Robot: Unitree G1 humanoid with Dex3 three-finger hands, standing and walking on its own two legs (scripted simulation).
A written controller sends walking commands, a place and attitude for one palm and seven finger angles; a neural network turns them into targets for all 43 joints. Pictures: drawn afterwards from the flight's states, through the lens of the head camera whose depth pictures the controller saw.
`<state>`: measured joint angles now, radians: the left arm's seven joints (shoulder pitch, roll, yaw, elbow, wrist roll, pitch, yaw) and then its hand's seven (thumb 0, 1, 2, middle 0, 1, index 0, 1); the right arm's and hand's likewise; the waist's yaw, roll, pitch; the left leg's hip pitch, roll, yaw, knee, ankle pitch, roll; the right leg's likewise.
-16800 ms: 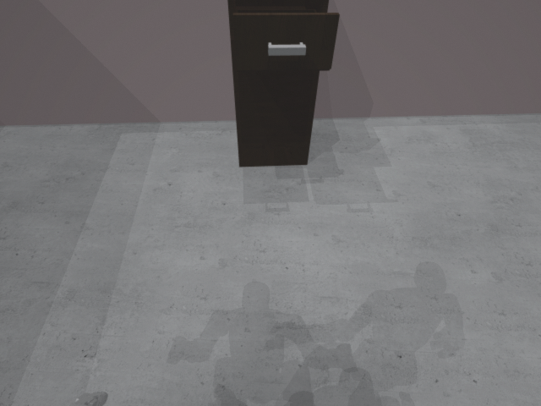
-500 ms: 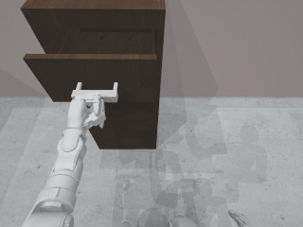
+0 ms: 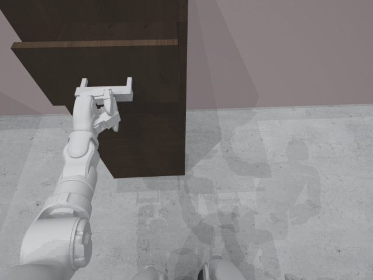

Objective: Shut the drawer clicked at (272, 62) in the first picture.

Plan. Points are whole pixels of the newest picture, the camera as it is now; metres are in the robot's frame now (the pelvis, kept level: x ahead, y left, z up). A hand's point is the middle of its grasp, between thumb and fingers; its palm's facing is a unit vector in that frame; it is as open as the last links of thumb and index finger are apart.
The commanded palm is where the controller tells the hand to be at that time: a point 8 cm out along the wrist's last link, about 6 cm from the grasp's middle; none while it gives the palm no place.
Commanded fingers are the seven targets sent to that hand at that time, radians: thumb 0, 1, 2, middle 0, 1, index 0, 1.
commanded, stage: push the drawer shut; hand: left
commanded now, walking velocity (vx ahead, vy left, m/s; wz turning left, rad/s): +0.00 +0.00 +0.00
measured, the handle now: (106, 87) +0.54 +0.16 +0.07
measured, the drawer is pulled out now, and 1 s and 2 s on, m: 0.08 0.00 0.00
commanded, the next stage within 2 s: pull the fist back off the drawer in 1.06 s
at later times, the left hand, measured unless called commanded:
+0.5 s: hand (119, 90) +0.53 +0.13 +0.07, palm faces +0.00 -1.00 -0.03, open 3.3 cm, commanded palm +0.51 +0.19 +0.07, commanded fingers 0.00 0.90 0.90 -1.40 -1.60 -1.40 -1.60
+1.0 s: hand (114, 86) +0.54 +0.14 +0.07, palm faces +0.01 -1.00 -0.05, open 3.2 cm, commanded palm +0.57 +0.18 +0.07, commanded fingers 0.00 0.90 0.90 -1.40 -1.60 -1.40 -1.60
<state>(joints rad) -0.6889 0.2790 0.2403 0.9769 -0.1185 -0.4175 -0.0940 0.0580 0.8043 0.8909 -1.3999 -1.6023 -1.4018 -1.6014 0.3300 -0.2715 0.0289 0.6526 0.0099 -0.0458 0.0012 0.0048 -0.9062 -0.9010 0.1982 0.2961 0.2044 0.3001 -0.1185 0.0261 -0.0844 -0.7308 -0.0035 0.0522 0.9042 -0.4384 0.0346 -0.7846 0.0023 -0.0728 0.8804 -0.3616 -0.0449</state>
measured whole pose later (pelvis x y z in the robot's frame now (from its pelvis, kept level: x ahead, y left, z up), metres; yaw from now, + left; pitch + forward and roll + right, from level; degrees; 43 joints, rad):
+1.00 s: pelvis -0.01 +0.02 -0.02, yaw +0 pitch +23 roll -3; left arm -1.12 0.48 0.31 1.35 0.00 -0.42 -0.06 0.01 0.60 0.93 -1.40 -1.60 -1.40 -1.60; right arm 0.42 -0.29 0.07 0.66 -0.05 -0.01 0.02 0.00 -0.91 -0.90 0.20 0.30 0.21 0.30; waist -0.25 0.04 -0.10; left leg -0.98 0.00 0.01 1.03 -0.46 0.06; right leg -0.99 0.00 -0.11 0.93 -0.35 -0.03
